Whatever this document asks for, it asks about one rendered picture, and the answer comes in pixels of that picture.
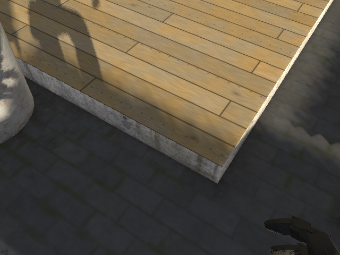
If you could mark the robot right hand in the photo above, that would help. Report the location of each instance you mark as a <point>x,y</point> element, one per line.
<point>318,243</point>

